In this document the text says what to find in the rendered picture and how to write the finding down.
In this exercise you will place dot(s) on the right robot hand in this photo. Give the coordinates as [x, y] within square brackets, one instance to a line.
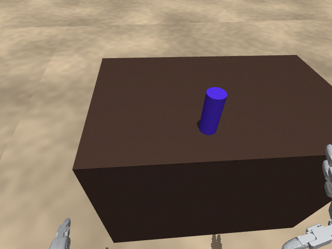
[317, 236]

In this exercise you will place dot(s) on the can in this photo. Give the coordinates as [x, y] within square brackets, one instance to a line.
[212, 109]

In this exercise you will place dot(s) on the left robot hand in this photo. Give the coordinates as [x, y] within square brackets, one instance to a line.
[62, 240]

